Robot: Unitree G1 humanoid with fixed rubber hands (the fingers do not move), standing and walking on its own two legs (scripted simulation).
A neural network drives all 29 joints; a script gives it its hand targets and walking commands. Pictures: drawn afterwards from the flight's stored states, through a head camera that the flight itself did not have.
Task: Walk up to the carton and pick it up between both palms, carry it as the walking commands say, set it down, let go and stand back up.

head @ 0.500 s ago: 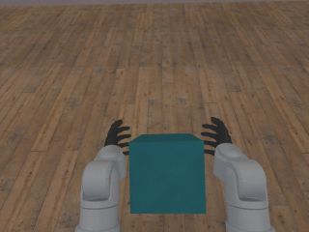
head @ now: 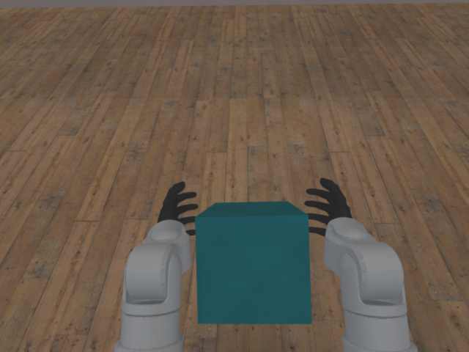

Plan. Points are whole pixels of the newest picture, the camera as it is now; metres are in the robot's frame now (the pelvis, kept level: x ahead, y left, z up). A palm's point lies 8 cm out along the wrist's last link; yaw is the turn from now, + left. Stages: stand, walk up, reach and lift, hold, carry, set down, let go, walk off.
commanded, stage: carry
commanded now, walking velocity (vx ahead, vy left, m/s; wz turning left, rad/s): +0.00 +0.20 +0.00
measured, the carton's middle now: (252, 249) +0.32 -0.02 -0.04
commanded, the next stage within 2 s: none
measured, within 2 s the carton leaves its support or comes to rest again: neither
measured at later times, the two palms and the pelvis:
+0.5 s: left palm (70, 261) +0.25 +0.25 +0.09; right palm (248, 260) +0.24 +0.00 +0.10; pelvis -0.05 +0.14 +0.00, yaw +0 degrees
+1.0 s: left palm out of the picture +0.20 +0.33 +0.11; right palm (183, 303) +0.18 +0.08 +0.11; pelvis -0.08 +0.22 +0.01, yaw -2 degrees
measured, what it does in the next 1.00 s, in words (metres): steps to the left: right foot, then left foot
